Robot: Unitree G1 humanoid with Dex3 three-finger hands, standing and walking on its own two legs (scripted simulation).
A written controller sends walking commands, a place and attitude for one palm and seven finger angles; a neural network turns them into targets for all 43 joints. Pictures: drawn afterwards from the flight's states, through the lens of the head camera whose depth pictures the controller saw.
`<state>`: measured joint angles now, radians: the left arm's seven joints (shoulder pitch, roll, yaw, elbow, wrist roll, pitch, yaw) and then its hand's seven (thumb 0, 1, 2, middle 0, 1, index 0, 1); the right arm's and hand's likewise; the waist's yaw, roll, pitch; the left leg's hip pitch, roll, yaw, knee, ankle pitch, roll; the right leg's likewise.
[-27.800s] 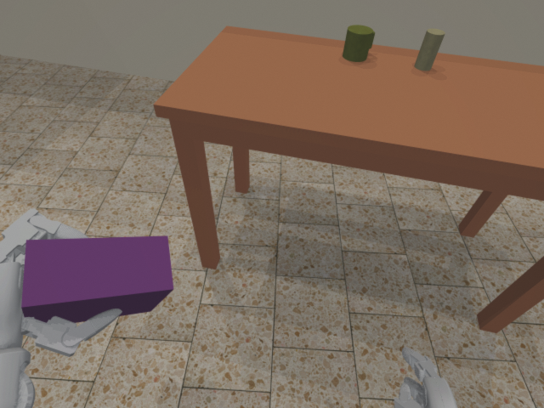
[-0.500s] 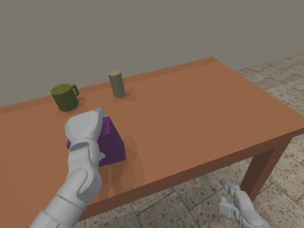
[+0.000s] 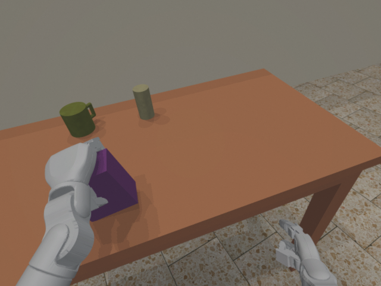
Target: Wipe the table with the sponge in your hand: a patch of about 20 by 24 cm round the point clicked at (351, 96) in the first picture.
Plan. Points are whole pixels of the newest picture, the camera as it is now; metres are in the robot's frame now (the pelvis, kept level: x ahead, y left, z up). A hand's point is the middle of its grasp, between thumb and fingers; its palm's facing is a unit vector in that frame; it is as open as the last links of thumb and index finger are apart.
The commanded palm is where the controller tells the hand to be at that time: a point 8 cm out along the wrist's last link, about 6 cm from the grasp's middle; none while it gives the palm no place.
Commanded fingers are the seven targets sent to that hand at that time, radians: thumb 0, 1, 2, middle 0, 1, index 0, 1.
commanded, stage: slide back across to the middle lane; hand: left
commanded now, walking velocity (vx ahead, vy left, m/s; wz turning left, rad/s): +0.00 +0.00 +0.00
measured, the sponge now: (104, 192) +0.28 +0.24 +0.08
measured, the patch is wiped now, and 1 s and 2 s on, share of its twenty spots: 0.95 1.00 1.00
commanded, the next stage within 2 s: wipe forward along the middle lane in 0.06 s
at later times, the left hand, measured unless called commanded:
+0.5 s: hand (75, 177) +0.27 +0.29 +0.13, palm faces +0.03 -0.04 -1.00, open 10.4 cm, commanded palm +0.25 +0.28 +0.17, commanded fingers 0.00 0.10 1.30 -1.20 -1.60 -1.20 -1.60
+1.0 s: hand (75, 164) +0.31 +0.31 +0.12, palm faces -0.01 -0.03 -1.00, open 10.4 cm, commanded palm +0.29 +0.31 +0.15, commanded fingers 0.00 0.10 1.30 -1.20 -1.60 -1.20 -1.60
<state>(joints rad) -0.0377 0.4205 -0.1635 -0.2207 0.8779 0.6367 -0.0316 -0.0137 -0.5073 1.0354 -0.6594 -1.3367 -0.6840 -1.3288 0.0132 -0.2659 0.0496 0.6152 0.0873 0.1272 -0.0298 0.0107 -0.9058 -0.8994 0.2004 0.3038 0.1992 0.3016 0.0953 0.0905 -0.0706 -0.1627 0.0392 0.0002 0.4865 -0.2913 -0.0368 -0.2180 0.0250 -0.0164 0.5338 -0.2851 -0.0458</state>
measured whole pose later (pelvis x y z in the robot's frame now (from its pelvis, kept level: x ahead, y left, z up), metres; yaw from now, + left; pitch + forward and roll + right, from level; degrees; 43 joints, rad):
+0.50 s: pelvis -0.02 +0.00 +0.00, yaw +2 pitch -1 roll +1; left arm -0.21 0.47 -0.14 0.10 0.95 0.46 -0.09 -0.02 -0.52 1.04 -0.68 -1.32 -0.71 -1.31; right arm 0.06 -0.26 0.06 0.67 0.08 0.03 -0.08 0.01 -0.90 -0.90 0.20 0.30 0.20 0.30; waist 0.10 0.10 -0.05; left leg -0.19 0.02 -0.03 0.46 -0.24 -0.03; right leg -0.23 0.01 -0.04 0.50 -0.24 -0.04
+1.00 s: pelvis -0.02 +0.00 +0.00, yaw +2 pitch +1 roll +0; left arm -0.38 0.49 -0.10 0.38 0.96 0.37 -0.06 -0.01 -0.53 1.04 -0.70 -1.30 -0.72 -1.30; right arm 0.12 -0.30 0.02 0.69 0.09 0.06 -0.08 0.01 -0.91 -0.90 0.20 0.30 0.20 0.30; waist 0.07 0.09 -0.07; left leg -0.23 0.03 -0.03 0.46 -0.24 -0.03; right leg -0.26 0.01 -0.05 0.48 -0.23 -0.04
